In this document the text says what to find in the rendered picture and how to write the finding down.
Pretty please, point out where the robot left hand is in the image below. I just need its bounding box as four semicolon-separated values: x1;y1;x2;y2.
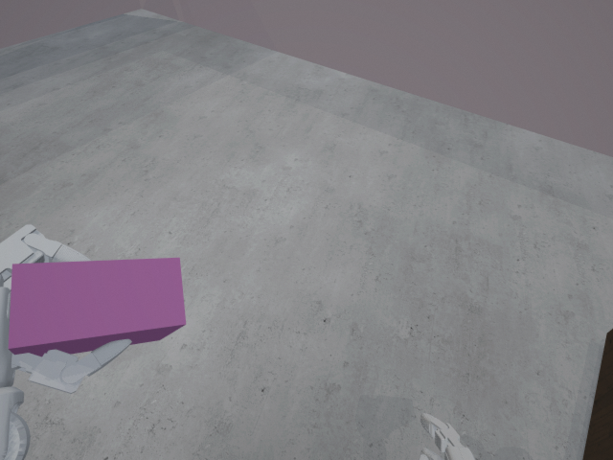
0;224;132;394

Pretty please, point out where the sponge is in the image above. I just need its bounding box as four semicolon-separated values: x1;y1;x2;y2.
9;258;186;357

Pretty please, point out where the robot right hand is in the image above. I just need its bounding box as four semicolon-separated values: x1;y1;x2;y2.
420;413;475;460

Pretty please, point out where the table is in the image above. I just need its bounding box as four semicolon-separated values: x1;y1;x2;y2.
582;329;613;460

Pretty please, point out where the left robot forearm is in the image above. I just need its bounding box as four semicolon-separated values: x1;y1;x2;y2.
0;386;31;460

